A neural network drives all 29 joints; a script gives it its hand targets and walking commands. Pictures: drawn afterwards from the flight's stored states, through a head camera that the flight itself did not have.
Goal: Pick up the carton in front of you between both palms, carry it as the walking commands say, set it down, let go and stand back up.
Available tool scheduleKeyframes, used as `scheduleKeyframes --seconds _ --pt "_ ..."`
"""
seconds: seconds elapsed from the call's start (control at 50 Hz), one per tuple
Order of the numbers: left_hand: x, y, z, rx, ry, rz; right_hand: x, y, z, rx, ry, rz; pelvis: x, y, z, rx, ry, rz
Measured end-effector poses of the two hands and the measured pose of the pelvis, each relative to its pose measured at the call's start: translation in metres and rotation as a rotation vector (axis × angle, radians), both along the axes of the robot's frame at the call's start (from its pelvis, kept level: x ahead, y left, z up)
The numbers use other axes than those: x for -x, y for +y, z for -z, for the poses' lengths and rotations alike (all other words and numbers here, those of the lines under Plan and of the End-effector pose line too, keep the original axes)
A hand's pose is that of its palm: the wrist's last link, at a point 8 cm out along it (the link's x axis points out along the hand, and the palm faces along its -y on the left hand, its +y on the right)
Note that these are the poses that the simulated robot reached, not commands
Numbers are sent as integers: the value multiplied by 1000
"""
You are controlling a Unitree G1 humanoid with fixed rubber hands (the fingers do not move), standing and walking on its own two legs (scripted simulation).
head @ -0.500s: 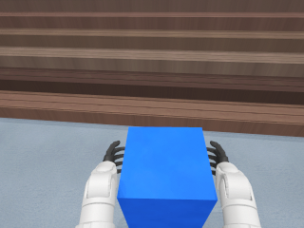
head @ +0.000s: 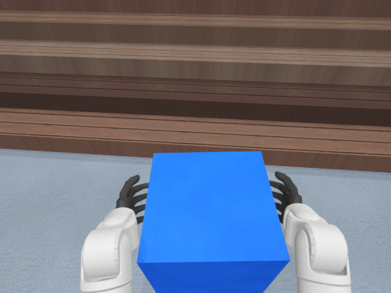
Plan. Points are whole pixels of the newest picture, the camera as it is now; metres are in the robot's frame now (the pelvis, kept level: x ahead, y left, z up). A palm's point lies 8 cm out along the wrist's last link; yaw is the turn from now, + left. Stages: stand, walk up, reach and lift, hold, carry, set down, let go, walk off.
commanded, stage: carry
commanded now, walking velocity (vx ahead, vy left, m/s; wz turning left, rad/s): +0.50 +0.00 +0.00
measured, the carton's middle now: (208, 228) +0.27 +0.01 +0.01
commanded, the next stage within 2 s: none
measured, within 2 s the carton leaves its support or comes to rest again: neither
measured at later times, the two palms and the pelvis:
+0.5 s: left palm (166, 119) +0.54 +0.13 +0.08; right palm (276, 113) +0.58 -0.17 +0.08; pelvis +0.30 -0.05 +0.02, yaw +4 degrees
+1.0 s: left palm (171, 34) +0.95 +0.16 +0.15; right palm (253, 35) +0.94 -0.14 +0.15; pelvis +0.62 +0.02 +0.01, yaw +0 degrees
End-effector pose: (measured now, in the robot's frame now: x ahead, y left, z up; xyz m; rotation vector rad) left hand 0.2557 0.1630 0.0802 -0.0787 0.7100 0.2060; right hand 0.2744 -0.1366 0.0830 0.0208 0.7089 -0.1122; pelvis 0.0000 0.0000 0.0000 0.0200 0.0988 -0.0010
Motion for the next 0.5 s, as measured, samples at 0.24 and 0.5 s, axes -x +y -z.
scheduleKeyframes --seconds 0.24,0.5 --pt "-159 -37 -16 -10 -21 90 -131 -37 -13 -17 -19 98 -140 -15 -5 53 -6 -18" --pt "-283 -35 1 -19 87 -57 -303 -33 6 -7 86 -68 -296 -50 -18 4 -19 -78"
